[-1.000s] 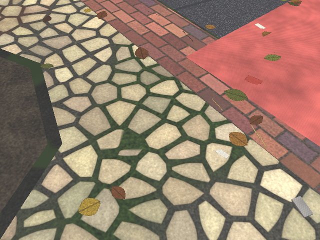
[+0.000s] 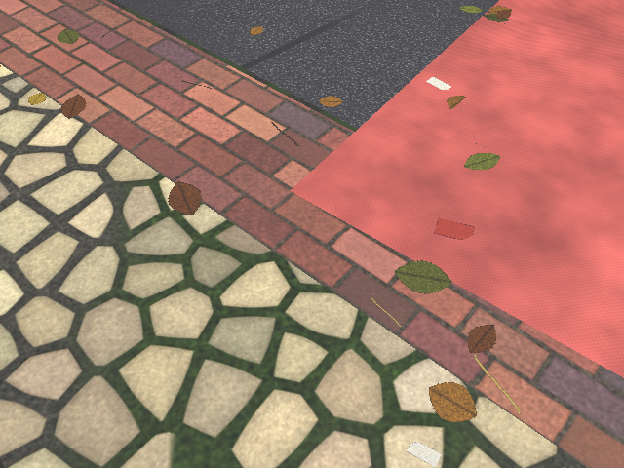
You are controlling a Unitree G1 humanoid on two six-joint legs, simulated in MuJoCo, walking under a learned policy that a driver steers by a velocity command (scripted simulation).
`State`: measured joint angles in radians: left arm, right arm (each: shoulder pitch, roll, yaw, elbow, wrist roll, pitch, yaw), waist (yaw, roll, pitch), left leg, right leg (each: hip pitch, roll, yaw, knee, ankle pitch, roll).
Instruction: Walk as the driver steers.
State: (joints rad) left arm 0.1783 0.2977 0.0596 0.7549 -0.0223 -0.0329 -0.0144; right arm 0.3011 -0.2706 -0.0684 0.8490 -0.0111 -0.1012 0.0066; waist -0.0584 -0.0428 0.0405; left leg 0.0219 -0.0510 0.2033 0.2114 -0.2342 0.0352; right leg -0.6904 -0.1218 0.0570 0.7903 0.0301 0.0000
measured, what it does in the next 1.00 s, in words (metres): walks ahead, turning right: right foot, then left foot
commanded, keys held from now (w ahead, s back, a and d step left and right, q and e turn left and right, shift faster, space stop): w+e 0.30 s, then e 0.64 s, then w+e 0.06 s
